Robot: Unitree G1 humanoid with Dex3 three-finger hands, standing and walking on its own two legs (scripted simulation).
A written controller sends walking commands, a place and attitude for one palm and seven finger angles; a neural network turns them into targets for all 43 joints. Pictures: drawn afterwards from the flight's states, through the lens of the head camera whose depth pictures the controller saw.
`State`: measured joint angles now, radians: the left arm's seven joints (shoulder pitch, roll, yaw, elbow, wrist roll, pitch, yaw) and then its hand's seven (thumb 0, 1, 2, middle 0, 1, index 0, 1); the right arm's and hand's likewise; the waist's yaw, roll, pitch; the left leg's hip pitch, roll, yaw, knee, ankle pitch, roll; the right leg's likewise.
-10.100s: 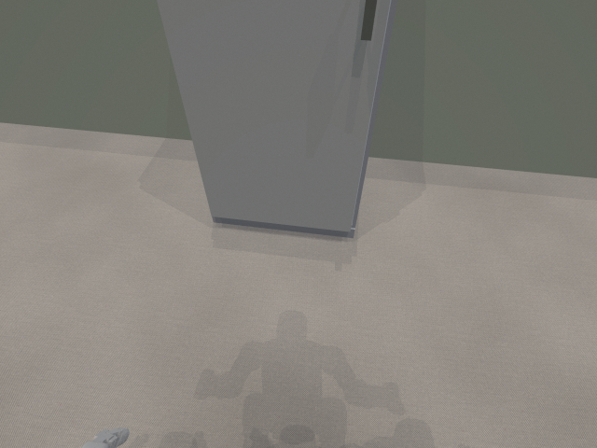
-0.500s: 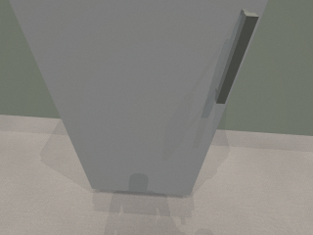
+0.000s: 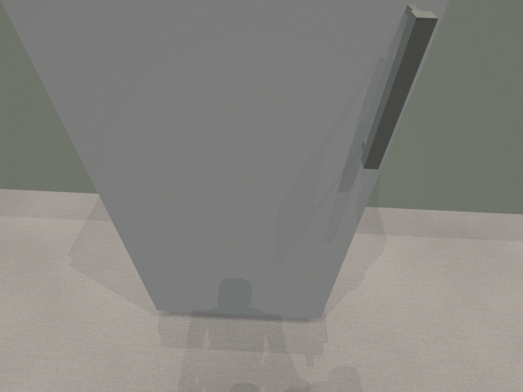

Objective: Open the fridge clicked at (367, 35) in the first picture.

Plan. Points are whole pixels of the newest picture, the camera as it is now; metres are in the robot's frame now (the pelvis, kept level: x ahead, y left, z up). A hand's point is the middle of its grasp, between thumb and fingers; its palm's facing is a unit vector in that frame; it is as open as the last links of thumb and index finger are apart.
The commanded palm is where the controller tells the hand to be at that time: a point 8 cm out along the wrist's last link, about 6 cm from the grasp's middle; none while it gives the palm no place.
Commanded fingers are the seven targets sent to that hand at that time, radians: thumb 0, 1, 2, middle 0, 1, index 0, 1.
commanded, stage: look again from close up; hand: right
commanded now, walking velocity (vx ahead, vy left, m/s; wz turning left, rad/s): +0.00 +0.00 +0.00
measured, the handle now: (388, 95) +0.49 -0.15 +0.24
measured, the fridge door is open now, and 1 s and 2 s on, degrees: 0 0 0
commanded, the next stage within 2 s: raise the hand to about handle height in 1.16 s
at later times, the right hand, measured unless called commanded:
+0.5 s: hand out of the picture +0.00 -0.16 -0.17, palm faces +0.05 +0.98 -0.17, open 7.4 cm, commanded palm none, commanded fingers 0.00 -0.90 -0.90 0.20 0.30 0.20 0.30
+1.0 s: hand out of the picture +0.01 -0.15 -0.17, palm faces +0.04 +0.98 -0.17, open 7.3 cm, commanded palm none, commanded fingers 0.00 -0.90 -0.90 0.20 0.30 0.20 0.30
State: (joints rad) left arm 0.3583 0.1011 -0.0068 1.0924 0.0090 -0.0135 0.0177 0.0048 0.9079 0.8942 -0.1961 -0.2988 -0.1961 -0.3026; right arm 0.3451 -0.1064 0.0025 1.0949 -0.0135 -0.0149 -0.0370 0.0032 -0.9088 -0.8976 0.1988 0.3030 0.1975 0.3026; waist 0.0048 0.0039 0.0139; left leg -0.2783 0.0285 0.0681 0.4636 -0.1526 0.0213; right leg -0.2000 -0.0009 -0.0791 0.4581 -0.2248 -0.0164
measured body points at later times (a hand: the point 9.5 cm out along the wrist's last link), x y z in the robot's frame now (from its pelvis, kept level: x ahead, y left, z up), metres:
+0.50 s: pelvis +0.01 +0.00 +0.00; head +0.02 +0.01 +0.45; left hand -0.01 +0.20 -0.16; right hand +0.00 -0.21 -0.16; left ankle +0.06 +0.11 -0.74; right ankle +0.02 -0.11 -0.74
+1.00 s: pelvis +0.02 +0.00 +0.00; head +0.03 +0.01 +0.45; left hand +0.00 +0.20 -0.16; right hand +0.01 -0.21 -0.16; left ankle +0.06 +0.11 -0.74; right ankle +0.02 -0.11 -0.74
